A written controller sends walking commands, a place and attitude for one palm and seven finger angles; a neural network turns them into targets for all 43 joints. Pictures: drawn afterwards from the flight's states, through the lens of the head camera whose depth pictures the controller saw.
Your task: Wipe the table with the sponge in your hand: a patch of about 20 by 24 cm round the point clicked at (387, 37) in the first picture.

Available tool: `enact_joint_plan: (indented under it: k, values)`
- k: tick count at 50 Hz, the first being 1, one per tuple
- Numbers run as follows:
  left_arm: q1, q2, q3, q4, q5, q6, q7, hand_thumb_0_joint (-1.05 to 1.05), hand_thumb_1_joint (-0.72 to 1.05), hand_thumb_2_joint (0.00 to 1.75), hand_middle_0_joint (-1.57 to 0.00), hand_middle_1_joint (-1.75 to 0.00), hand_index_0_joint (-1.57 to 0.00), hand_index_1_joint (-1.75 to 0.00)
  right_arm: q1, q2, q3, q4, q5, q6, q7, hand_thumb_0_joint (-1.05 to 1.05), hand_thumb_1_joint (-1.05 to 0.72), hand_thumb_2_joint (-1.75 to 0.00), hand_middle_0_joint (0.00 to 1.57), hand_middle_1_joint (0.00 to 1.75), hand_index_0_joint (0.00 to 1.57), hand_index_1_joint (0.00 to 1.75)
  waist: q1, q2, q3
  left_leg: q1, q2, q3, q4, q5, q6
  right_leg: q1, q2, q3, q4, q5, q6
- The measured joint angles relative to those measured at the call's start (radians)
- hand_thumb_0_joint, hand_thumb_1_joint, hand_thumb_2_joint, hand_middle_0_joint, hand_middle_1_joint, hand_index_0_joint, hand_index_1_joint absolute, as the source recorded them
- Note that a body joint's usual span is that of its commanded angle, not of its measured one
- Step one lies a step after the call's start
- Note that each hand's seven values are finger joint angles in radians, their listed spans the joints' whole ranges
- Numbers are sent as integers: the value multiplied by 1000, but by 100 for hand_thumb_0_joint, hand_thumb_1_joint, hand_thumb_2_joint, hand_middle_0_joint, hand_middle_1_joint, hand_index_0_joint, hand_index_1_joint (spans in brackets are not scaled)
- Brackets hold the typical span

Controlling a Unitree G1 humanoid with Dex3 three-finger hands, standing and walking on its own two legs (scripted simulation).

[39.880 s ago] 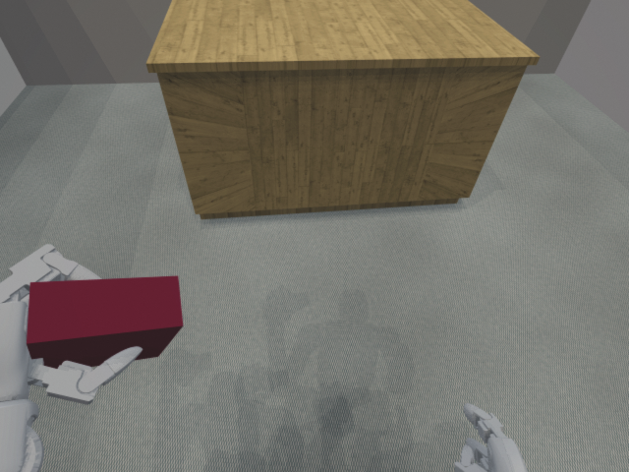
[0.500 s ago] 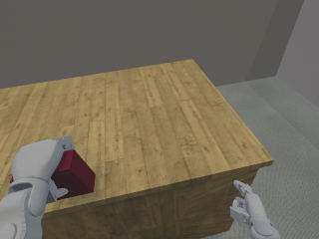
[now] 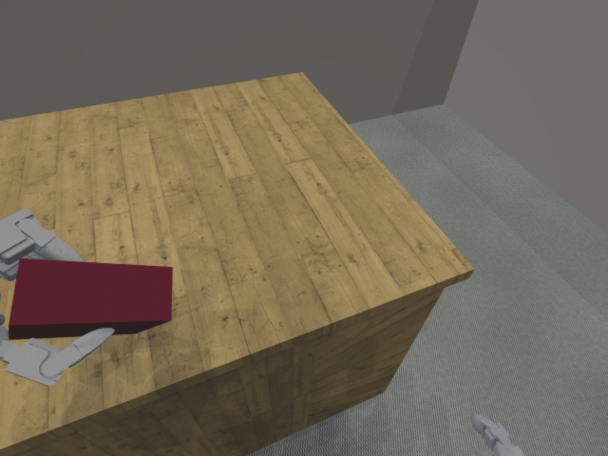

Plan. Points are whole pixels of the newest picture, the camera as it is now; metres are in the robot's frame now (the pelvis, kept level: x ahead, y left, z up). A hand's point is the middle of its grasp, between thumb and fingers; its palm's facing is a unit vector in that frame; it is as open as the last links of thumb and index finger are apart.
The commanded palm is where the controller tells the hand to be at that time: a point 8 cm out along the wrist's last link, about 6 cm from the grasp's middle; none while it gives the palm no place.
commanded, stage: step back with the hand held close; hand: left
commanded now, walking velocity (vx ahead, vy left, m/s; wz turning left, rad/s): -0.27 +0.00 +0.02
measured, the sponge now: (110, 304) +0.23 +0.20 +0.16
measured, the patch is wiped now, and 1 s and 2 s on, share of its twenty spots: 1.00 1.00 1.00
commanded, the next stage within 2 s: stop stepping back and stand still in 1.08 s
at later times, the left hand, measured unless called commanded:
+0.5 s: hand out of the picture +0.16 +0.27 +0.19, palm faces +0.46 -0.79 -0.40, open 9.4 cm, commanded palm +0.10 +0.29 +0.20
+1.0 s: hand out of the picture +0.08 +0.23 +0.18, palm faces +0.35 -0.81 -0.46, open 9.4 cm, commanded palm +0.02 +0.27 +0.20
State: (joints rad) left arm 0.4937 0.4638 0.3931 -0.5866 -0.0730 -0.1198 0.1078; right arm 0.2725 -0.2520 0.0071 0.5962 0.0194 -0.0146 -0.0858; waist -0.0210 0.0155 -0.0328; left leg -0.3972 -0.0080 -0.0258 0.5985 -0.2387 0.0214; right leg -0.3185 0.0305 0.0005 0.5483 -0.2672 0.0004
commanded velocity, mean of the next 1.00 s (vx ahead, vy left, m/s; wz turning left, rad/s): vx -0.36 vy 0.00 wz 0.00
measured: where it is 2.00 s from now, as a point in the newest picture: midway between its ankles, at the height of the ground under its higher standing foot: outside the picture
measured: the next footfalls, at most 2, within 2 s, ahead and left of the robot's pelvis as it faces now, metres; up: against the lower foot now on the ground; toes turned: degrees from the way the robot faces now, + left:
right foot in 0.60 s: -0.04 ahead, -0.12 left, +0.00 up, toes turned +2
left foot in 0.84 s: -0.08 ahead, +0.13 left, +0.00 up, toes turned +3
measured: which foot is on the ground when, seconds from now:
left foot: down 0.00-0.62, up 0.64-0.82, down 0.84-1.00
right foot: down 0.00-0.40, up 0.42-0.58, down 0.60-0.84, up 0.86-1.00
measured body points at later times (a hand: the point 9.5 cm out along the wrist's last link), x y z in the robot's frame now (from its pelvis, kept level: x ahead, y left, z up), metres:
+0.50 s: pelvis -0.05 +0.01 -0.01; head -0.05 +0.03 +0.44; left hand +0.13 +0.31 +0.21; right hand +0.15 -0.21 -0.07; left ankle +0.04 +0.10 -0.73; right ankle -0.03 -0.12 -0.71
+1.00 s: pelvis -0.15 -0.01 +0.00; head -0.10 +0.01 +0.44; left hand +0.06 +0.27 +0.20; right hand +0.03 -0.24 -0.08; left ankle -0.12 +0.13 -0.73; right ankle -0.09 -0.12 -0.71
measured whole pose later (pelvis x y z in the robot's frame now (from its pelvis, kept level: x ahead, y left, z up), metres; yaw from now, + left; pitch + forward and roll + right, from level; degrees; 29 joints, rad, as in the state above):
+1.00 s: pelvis -0.15 -0.01 +0.00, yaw -1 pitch +2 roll +1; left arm 0.49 0.44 0.43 -0.63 -0.04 -0.12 0.15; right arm 0.16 -0.17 -0.01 0.58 0.02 -0.09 -0.03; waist -0.01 -0.07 0.07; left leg -0.35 0.04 0.06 0.57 -0.25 -0.02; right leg -0.52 0.02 0.03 0.82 -0.42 0.03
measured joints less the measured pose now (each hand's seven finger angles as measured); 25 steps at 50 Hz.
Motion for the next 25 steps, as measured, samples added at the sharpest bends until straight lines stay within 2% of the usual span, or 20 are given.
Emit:
enact_joint_plan:
  k: [5, 13, 17, 20, 25]
  values:
    - [11, -19, -8, 36, 10, 5, 11, -2, -48, 109, -79, -141, -83, -141, -4, 10, 2, 2, 0, -24, -2, 2, -90, -90, 20, 30, 20, 30, -2, -5, -2, -13, -5, 5, -3, 14, 4, -21, -6, 4, 14, 5, 4]
    - [6, -37, -45, -29, 24, -30, 20, -2, -48, 109, -80, -141, -83, -141, -61, 21, 13, -21, -9, -59, 4, 2, -90, -90, 20, 30, 20, 30, 19, -3, -2, -71, 3, -16, 54, 4, 0, -56, 4, -19, 33, 23, -1]
    - [-27, -37, -41, -36, 26, -42, 29, -2, -48, 109, -80, -141, -83, -141, -84, 15, 11, -30, -10, -59, 1, 1, -90, -90, 20, 30, 20, 30, 26, -1, -2, -106, 3, -19, 102, -29, 2, -79, 0, -31, 62, 19, 5]
    - [-53, -34, -22, -20, 30, -38, 33, -2, -48, 109, -80, -141, -83, -141, -91, 17, 12, -42, -10, -59, 0, 1, -90, -90, 20, 30, 20, 30, 32, -5, 3, -112, 1, -12, 101, 29, 13, -95, -5, -28, 90, 13, 12]
    - [-99, -50, 4, 39, 54, -19, 37, -2, -48, 109, -80, -141, -83, -141, -89, 51, 20, -42, -23, -77, 14, 1, -90, -90, 20, 30, 20, 30, 40, -16, 11, -99, 0, -1, 59, 53, 16, -114, 21, 18, 262, -116, 23]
